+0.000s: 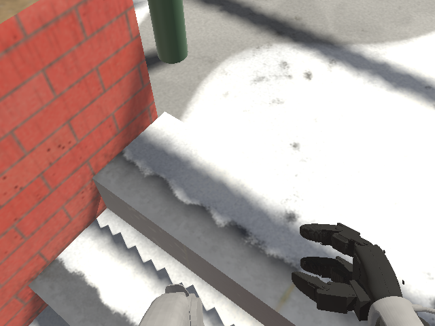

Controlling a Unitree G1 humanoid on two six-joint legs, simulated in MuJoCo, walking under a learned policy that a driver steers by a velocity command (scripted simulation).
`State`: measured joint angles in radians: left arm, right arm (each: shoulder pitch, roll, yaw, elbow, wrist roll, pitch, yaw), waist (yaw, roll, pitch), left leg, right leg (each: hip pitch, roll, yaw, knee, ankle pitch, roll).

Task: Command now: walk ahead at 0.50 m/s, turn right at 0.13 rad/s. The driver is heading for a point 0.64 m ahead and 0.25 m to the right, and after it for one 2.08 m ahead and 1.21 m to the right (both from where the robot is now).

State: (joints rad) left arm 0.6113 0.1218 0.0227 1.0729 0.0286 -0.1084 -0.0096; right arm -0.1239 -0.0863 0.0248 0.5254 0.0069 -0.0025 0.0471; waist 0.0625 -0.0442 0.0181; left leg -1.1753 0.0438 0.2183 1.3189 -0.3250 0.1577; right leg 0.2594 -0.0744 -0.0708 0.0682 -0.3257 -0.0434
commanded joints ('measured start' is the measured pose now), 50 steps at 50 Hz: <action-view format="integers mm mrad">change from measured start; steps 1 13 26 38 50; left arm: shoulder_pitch -175 -339 -808 -193 -213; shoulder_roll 390 13 66 133 218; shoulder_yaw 84 -17 -18 14 58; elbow -62 -119 -306 -27 -143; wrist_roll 60 -40 -11 25 0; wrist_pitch -33 25 87 26 -60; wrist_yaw -195 -133 -75 -23 -53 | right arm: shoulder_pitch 317 322 658 244 268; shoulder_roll -185 -45 -141 -131 -287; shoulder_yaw -56 18 38 6 -56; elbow -9 495 615 347 275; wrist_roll -3 -108 -139 -108 -8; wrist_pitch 75 -110 -115 -120 -150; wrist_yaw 34 -12 45 46 -34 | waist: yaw -409 55 -69 22 -78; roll -113 81 135 25 0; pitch -340 -65 -26 -101 -173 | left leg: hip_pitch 1241 616 1170 40 997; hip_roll -146 139 264 -107 -15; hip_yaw -169 -119 14 -456 -184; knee -486 -1006 -1123 652 -714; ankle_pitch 344 99 859 161 461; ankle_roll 14 -90 -72 1 -140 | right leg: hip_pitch -616 -1358 -1670 -539 -667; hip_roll -163 8 -10 -2 106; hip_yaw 96 225 -15 763 406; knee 546 2220 1682 496 672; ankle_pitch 1833 324 186 -171 656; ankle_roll -108 -246 -184 -310 -65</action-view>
